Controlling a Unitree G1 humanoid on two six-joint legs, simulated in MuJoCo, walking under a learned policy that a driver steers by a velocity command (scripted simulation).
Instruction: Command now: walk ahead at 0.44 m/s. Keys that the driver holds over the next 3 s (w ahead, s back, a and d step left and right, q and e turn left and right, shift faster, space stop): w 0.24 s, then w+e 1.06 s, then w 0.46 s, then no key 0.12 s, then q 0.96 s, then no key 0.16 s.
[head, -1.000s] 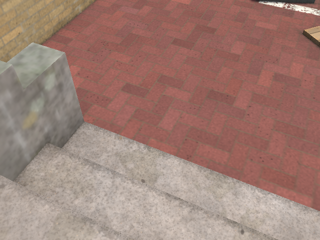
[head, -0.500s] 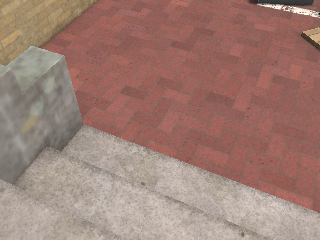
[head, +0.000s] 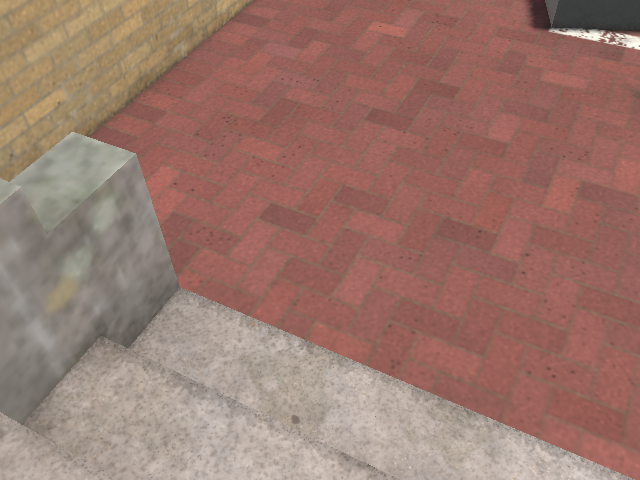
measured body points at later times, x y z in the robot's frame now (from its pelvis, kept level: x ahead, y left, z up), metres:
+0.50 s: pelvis +0.26 +0.04 -0.02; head +0.27 +0.04 +0.43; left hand +0.38 +0.30 -0.14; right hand +0.23 -0.20 -0.16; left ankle +0.23 +0.14 -0.74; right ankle +0.36 -0.14 -0.70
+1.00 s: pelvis +0.50 -0.03 -0.18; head +0.50 -0.04 +0.27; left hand +0.62 +0.17 -0.31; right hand +0.54 -0.33 -0.28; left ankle +0.70 +0.10 -0.81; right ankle +0.43 -0.09 -0.89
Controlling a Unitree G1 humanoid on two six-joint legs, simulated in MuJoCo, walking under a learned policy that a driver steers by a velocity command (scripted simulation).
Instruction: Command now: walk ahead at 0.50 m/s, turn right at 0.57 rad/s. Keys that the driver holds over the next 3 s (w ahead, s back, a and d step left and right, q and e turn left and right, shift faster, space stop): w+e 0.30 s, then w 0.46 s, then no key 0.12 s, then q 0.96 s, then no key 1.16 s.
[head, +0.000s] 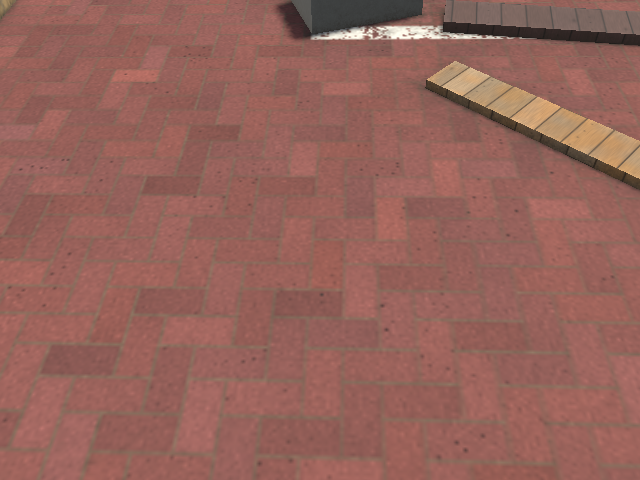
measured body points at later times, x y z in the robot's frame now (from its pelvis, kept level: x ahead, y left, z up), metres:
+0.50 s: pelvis +0.27 +0.09 -0.13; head +0.27 +0.11 +0.32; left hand +0.42 +0.30 -0.27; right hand +0.15 -0.12 -0.27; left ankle +0.25 +0.18 -0.86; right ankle +0.34 -0.11 -0.75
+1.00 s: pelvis +0.54 -0.06 -0.28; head +0.59 -0.07 +0.16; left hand +0.76 +0.10 -0.41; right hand +0.42 -0.27 -0.43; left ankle +0.43 +0.15 -0.79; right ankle +0.58 -0.16 -1.01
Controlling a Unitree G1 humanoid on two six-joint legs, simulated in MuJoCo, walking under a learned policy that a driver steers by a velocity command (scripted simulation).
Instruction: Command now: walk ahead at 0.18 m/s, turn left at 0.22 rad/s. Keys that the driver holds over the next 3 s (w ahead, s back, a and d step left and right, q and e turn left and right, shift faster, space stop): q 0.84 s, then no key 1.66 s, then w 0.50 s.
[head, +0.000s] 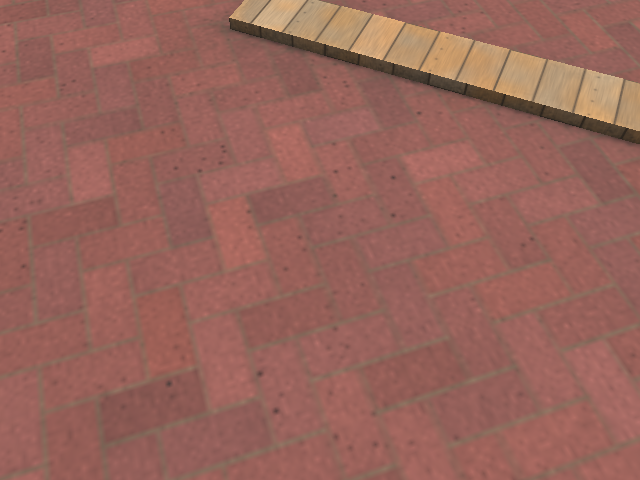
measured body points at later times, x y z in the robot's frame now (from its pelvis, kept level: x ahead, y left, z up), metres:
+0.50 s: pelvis +0.12 +0.06 +0.00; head +0.15 +0.10 +0.45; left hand +0.20 +0.37 -0.12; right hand +0.36 -0.16 -0.07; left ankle +0.15 +0.14 -0.73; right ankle +0.11 -0.10 -0.63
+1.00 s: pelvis +0.17 +0.03 +0.01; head +0.21 +0.03 +0.46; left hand +0.16 +0.35 -0.08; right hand +0.45 -0.14 -0.09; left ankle +0.10 +0.14 -0.67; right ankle +0.23 -0.07 -0.73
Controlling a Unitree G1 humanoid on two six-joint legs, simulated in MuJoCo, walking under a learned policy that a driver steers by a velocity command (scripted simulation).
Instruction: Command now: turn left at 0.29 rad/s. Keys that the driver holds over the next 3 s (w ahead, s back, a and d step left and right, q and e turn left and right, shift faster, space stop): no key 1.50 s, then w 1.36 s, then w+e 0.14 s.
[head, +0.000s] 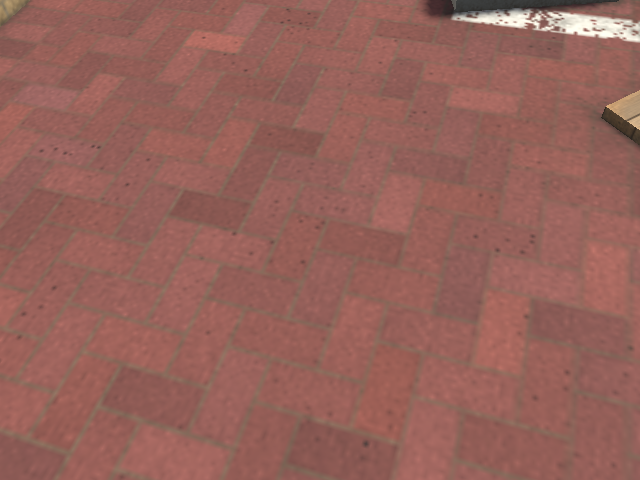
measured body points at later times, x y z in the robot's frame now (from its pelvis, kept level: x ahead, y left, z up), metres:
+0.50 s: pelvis +0.02 +0.02 -0.01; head +0.03 +0.03 +0.44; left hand +0.13 +0.29 -0.13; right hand +0.17 -0.22 -0.11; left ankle -0.01 +0.15 -0.74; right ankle +0.00 -0.12 -0.74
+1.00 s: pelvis +0.02 +0.02 -0.01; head +0.02 +0.02 +0.44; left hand +0.09 +0.29 -0.14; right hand +0.14 -0.22 -0.13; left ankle -0.01 +0.15 -0.74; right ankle +0.00 -0.12 -0.74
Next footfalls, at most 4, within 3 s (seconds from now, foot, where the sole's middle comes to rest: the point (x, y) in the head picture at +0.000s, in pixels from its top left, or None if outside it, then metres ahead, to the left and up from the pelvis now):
0.22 left None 0.03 0.15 -0.78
2.16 right None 0.41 -0.08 -0.78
2.74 left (283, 373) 0.71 0.16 -0.78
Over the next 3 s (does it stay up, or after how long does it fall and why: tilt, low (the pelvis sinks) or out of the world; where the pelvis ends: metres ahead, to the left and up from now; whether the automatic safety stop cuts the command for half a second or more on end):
stays up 0.67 0.08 0.01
